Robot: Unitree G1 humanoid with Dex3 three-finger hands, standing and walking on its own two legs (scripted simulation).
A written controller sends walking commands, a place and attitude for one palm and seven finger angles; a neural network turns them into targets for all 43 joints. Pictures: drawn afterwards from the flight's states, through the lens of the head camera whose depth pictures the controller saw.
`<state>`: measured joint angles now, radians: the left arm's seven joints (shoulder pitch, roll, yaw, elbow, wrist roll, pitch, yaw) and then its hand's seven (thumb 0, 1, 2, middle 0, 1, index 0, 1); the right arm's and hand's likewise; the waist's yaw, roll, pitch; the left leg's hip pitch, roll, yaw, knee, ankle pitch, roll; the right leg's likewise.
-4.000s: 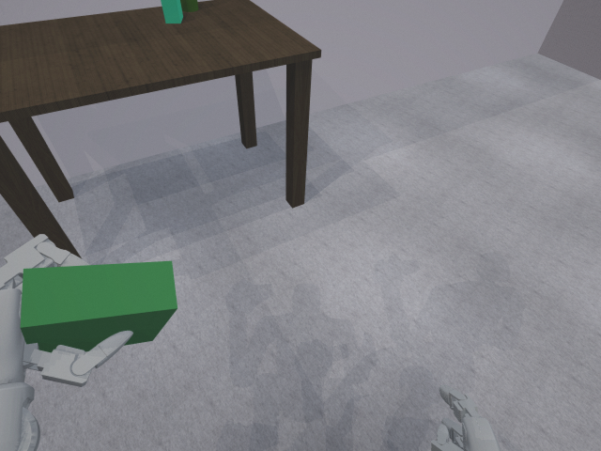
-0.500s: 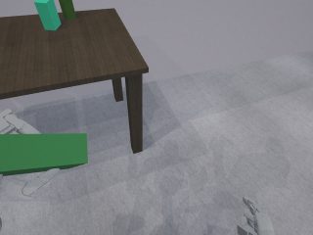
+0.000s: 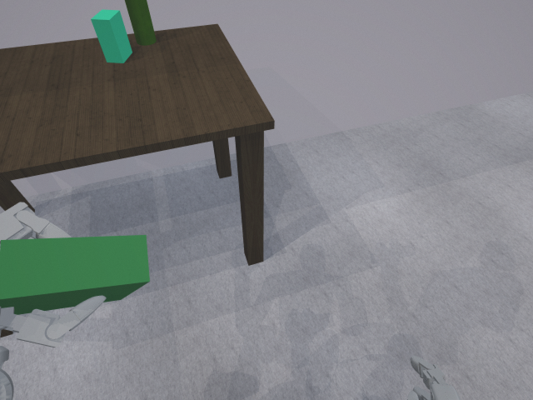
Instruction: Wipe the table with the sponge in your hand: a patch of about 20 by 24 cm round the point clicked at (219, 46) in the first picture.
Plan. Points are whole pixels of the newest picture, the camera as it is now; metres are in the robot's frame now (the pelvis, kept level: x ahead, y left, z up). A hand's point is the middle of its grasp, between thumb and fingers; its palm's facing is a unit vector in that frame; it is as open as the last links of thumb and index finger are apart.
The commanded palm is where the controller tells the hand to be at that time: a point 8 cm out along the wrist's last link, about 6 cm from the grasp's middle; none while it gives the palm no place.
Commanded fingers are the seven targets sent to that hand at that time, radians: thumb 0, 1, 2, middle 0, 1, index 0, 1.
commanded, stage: take the last steps up to it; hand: left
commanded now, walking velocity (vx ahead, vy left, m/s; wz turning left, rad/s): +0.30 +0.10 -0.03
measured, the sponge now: (94, 274) +0.22 +0.21 +0.15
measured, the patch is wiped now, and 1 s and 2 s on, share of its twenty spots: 0.00 0.00 0.00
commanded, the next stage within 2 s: come to a stop and stand still in 1.62 s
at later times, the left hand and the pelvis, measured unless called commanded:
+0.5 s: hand (105, 203) +0.31 +0.23 +0.16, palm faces +0.37 -0.81 -0.46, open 9.3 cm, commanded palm +0.25 +0.27 +0.18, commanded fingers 0.00 0.10 1.30 -1.20 -1.60 -1.20 -1.60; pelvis +0.08 +0.00 -0.01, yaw -2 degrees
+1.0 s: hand (106, 137) +0.43 +0.26 +0.18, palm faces +0.37 -0.84 -0.41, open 9.3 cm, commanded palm +0.37 +0.31 +0.18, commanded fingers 0.00 0.10 1.30 -1.20 -1.60 -1.20 -1.60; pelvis +0.19 +0.04 +0.00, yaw -3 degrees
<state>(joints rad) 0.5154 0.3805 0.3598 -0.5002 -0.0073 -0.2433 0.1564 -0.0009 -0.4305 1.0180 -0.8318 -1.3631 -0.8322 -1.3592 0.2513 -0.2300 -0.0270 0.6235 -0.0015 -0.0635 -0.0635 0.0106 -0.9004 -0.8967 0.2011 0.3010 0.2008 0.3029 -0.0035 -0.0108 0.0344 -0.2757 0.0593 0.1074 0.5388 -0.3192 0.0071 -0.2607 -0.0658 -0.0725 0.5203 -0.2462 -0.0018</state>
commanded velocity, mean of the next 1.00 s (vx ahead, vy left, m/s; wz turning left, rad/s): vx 0.30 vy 0.08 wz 0.00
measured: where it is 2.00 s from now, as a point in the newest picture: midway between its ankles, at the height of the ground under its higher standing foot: (263, 363)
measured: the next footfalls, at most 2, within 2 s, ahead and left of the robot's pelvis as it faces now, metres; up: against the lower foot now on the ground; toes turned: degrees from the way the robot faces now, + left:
left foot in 0.02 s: +0.07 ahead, +0.14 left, +0.00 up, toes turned +7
right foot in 0.38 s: +0.13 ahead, -0.09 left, +0.00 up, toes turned -11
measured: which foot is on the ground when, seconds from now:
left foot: up 0.00-0.00, down 0.02-0.40, up 0.42-0.76, down 0.78-1.00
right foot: down 0.00-0.02, up 0.04-0.36, down 0.38-0.78, up 0.80-1.00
